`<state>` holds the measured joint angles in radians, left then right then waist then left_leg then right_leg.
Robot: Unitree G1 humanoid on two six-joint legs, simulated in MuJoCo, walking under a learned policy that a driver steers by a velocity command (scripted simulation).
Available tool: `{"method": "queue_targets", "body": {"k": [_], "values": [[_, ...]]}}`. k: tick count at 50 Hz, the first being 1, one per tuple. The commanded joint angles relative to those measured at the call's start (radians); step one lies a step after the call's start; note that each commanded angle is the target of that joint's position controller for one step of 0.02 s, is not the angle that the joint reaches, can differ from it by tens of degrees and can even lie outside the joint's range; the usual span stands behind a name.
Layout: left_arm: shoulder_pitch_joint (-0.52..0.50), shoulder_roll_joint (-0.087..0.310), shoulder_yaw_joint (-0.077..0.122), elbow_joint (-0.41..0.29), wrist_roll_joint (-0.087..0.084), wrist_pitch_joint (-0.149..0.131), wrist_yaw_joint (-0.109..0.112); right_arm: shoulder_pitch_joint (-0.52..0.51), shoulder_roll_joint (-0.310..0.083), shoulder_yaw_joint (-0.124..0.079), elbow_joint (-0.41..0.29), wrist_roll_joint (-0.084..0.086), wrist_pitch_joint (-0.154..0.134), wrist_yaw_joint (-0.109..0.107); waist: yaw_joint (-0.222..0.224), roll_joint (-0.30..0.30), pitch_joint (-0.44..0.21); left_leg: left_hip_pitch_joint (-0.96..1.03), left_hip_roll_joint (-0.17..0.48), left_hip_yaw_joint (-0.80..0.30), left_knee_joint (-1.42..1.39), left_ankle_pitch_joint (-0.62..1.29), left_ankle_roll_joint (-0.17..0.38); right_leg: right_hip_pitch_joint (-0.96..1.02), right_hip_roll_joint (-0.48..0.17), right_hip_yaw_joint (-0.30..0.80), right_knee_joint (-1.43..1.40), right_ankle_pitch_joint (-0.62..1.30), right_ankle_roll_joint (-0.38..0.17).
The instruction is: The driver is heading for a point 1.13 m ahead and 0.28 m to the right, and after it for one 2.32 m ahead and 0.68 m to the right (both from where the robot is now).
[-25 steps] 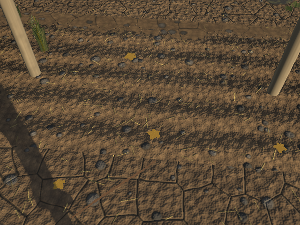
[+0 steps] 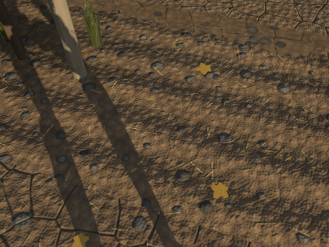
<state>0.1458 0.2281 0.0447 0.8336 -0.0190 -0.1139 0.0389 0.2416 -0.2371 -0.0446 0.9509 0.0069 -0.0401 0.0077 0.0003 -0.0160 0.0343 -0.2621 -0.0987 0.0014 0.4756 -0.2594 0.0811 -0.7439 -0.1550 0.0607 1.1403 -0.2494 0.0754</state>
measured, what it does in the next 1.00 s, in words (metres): walks ahead, turning right: right foot, then left foot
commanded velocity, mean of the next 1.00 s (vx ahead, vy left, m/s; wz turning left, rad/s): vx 0.50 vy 0.00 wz -0.36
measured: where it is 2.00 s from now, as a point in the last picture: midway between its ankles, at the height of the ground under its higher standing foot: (232, 117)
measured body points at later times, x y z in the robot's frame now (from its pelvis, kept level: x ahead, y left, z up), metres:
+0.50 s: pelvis +0.32 -0.10 +0.01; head +0.34 -0.13 +0.46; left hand +0.39 +0.16 -0.11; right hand +0.46 -0.39 -0.09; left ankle +0.52 +0.05 -0.68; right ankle +0.27 -0.16 -0.73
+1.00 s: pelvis +0.61 -0.14 +0.01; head +0.64 -0.15 +0.46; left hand +0.90 -0.01 -0.09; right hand +0.47 -0.38 -0.12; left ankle +0.60 -0.02 -0.73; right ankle +0.64 -0.35 -0.68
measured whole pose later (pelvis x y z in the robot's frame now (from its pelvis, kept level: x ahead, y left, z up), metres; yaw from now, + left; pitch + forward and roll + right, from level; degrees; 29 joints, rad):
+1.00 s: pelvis +0.61 -0.14 +0.01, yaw -27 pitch +3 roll +2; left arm 0.09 0.28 0.07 0.74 -0.01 -0.07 0.00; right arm 0.35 -0.25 -0.07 0.96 0.02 -0.09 0.01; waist -0.08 -0.04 0.01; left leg -0.09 -0.05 0.05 0.24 -0.21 0.04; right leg -0.67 -0.11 0.06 0.80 -0.13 -0.01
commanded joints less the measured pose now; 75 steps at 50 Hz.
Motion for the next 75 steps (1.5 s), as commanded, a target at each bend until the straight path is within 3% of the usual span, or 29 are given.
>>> {"method": "queue_targets", "body": {"k": [1,6,9,10,11,12,13,15,18,23,30,32,34,35,36,38,39,42,48,54,56,58,59,60,61,62,65,69,75], "values": [[0.116,0.028,0.006,0.018,0.009,-0.001,-0.011,-0.067,-0.139,-0.03,-0.073,-0.002,-0.054,-0.025,0.033,0.109,-0.05,-0.245,0.208,-0.047,-0.217,0.388,0.172,0.376,0.047,-0.061,-0.376,0.386,-0.004],[-0.089,0.111,0.026,-0.065,-0.007,0.01,-0.044,0.006,-0.175,-0.057,-0.011,0.022,-0.032,-0.026,-0.014,0.056,0.034,0.109,0.335,-0.09,-0.182,0.33,0.107,0.188,0.07,-0.044,-0.506,0.268,-0.139],[0.187,0.172,0.075,0.018,0.002,0.021,-0.058,-0.03,-0.152,-0.055,-0.025,0.008,-0.005,-0.028,0.114,0.008,-0.112,0.146,0.227,0.049,0.201,0.601,0.025,0.493,0.163,-0.09,-0.527,0.225,-0.205],[0.298,0.264,0.101,0.037,-0.004,0.025,-0.061,0.061,-0.087,-0.037,-0.043,-0.01,-0.012,-0.026,0.094,-0.207,-0.199,-0.141,0.115,0.102,0.57,0.327,-0.036,0.786,0.006,0.232,-0.573,0.187,-0.323],[0.364,0.264,0.095,0.054,-0.01,0.023,-0.075,0.111,-0.032,-0.016,-0.039,-0.014,-0.04,-0.007,0.085,-0.36,-0.315,-0.428,-0.014,-0.009,0.831,-0.29,-0.065,1.031,-0.135,0.712,-0.807,-0.107,-0.44],[0.338,0.204,0.079,0.039,-0.005,0.019,-0.072,0.015,-0.111,-0.033,-0.048,0.02,-0.063,0.003,0.11,-0.241,-0.264,-0.574,0.04,-0.108,0.89,-0.261,-0.036,1.045,-0.149,0.762,-0.868,-0.318,-0.398],[0.249,0.186,0.072,0.009,0.01,0.017,-0.066,-0.115,-0.137,-0.039,-0.085,0.032,-0.076,-0.001,0.116,-0.134,-0.156,-0.608,0.079,-0.099,0.848,-0.163,-0.016,0.92,-0.127,0.66,-0.876,-0.256,-0.36],[0.112,0.159,0.063,-0.026,0.016,0.012,-0.059,-0.168,-0.127,-0.047,-0.101,-0.008,-0.082,-0.022,0.035,-0.014,-0.107,-0.466,0.151,-0.103,0.669,-0.054,-0.011,0.679,-0.069,0.477,-0.869,0.026,-0.328],[0.099,0.14,0.058,-0.033,-0.001,0.01,-0.047,-0.153,-0.112,-0.052,-0.091,-0.016,-0.062,-0.033,-0.005,-0.049,-0.12,-0.337,0.156,-0.079,0.484,-0.015,-0.039,0.578,-0.006,0.331,-0.898,0.228,-0.313],[0.198,0.162,0.066,-0.003,-0.01,0.021,-0.017,-0.312,-0.068,-0.037,-0.146,-0.011,-0.064,-0.028,0.039,-0.053,-0.067,-0.342,0.114,-0.067,0.162,0.244,-0.096,0.555,0.037,0.257,-0.919,0.241,-0.293],[0.255,0.151,0.069,0.034,-0.016,0.042,-0.016,-0.431,-0.092,-0.031,-0.226,0.009,-0.091,-0.009,0.077,-0.088,-0.03,-0.256,0.069,-0.071,-0.041,0.282,-0.091,0.618,0.032,0.336,-0.828,0.23,-0.263],[0.238,0.157,0.072,0.026,-0.012,0.048,-0.008,-0.381,-0.119,-0.038,-0.218,0.014,-0.108,-0.005,0.047,-0.109,-0.043,-0.189,0.068,-0.07,-0.084,0.226,-0.071,0.663,0.022,0.377,-0.769,0.288,-0.255],[0.162,0.134,0.063,-0.015,-0.005,0.047,-0.012,-0.145,-0.183,-0.066,-0.162,-0.004,-0.119,-0.011,-0.072,-0.105,-0.182,0.164,0.136,-0.102,-0.077,0.248,0.0,0.571,0.091,0.324,-0.551,0.451,-0.209],[0.152,0.09,0.047,-0.041,0.012,0.042,-0.018,0.042,-0.244,-0.082,-0.141,-0.013,-0.112,-0.017,-0.141,0.005,-0.331,0.446,0.303,-0.274,-0.047,0.191,0.06,0.417,0.169,0.225,-0.278,0.245,-0.17],[0.315,0.031,0.027,-0.057,-0.018,0.034,-0.023,0.092,-0.283,-0.092,-0.112,-0.016,-0.096,-0.01,-0.055,0.375,-0.427,0.723,0.514,-0.703,-0.122,0.046,0.228,0.068,0.274,0.148,-0.006,-0.319,-0.115],[0.208,0.191,0.058,-0.043,-0.023,0.041,-0.016,-0.01,-0.116,-0.055,-0.156,0.005,-0.083,-0.009,-0.086,0.151,-0.208,0.52,0.462,-0.561,-0.173,-0.094,0.147,-0.062,0.138,0.128,0.146,-0.213,-0.111],[0.152,0.176,0.059,-0.055,-0.014,0.044,-0.014,-0.059,-0.11,-0.049,-0.161,-0.003,-0.077,-0.008,-0.065,0.062,-0.125,0.375,0.42,-0.44,-0.203,0.027,0.12,-0.024,0.102,0.095,0.126,-0.136,-0.105],[0.127,0.103,0.054,-0.082,-0.007,0.044,-0.027,-0.057,-0.087,-0.038,-0.124,-0.021,-0.078,0.003,-0.022,0.092,-0.066,0.202,0.338,-0.269,-0.271,0.215,0.113,0.055,0.056,0.07,0.028,-0.065,-0.112],[-0.052,0.05,0.02,-0.151,0.018,0.032,-0.039,-0.002,-0.153,-0.051,-0.078,0.012,-0.07,0.002,-0.029,0.072,-0.035,0.148,0.295,-0.128,-0.319,0.442,0.136,0.072,0.045,-0.023,-0.338,0.134,-0.083],[-0.229,0.087,0.017,-0.202,-0.003,0.013,-0.065,0.135,-0.187,-0.052,-0.027,0.03,-0.047,-0.004,-0.071,0.102,-0.014,0.195,0.311,-0.154,-0.251,0.383,0.104,0.214,0.122,-0.044,-0.615,0.236,-0.079],[-0.184,0.124,0.031,-0.194,-0.003,0.005,-0.068,0.138,-0.2,-0.055,-0.018,0.03,-0.038,-0.01,-0.023,0.12,-0.036,0.208,0.326,-0.174,-0.187,0.414,0.08,0.33,0.135,-0.041,-0.678,0.209,-0.106],[0.06,0.207,0.071,-0.129,0.015,0.001,-0.052,0.114,-0.178,-0.044,-0.034,0.019,-0.039,-0.012,0.099,0.104,-0.183,0.074,0.241,-0.118,0.085,0.481,0.024,0.723,0.092,-0.009,-0.666,0.239,-0.17],[0.248,0.295,0.094,-0.105,0.029,0.009,-0.037,0.103,-0.112,-0.021,-0.076,-0.013,-0.044,-0.014,0.163,-0.053,-0.347,-0.139,0.151,-0.051,0.415,0.121,-0.02,1.016,-0.133,0.215,-0.625,0.307,-0.227],[0.255,0.305,0.09,-0.089,0.031,0.018,-0.046,0.237,-0.04,-0.001,-0.082,0.021,-0.06,-0.01,0.095,-0.302,-0.48,-0.414,0.076,-0.079,0.677,-0.351,-0.045,1.2,-0.312,0.599,-0.739,0.119,-0.367],[0.223,0.204,0.068,-0.097,0.023,0.022,-0.046,0.185,-0.146,-0.029,-0.066,0.043,-0.059,-0.013,0.114,-0.173,-0.362,-0.506,0.13,-0.132,0.782,-0.319,-0.047,1.105,-0.266,0.564,-0.786,-0.005,-0.341],[0.16,0.159,0.053,-0.1,0.012,0.018,-0.045,0.109,-0.169,-0.039,-0.088,0.046,-0.055,-0.015,0.102,-0.14,-0.22,-0.541,0.165,-0.109,0.788,-0.223,-0.044,0.968,-0.224,0.407,-0.817,0.012,-0.3],[0.018,0.096,0.036,-0.087,0.028,0.007,-0.055,0.079,-0.114,-0.045,-0.096,0.026,-0.023,-0.02,0.005,-0.095,-0.071,-0.413,0.241,-0.099,0.705,-0.071,-0.054,0.658,-0.133,0.169,-0.933,0.146,-0.262],[0.009,0.127,0.054,-0.055,0.031,-0.008,-0.043,0.024,-0.075,-0.043,-0.143,0.021,0.009,-0.013,-0.024,-0.064,-0.024,-0.438,0.254,-0.102,0.613,0.046,-0.071,0.592,-0.136,0.015,-1.008,0.267,-0.274],[0.058,0.191,0.073,-0.018,0.02,0.004,-0.021,-0.155,-0.064,-0.026,-0.208,0.011,0.005,0.028,0.027,-0.035,0.018,-0.378,0.226,-0.021,0.29,0.289,-0.061,0.62,-0.109,-0.186,-1.017,0.28,-0.229]]}}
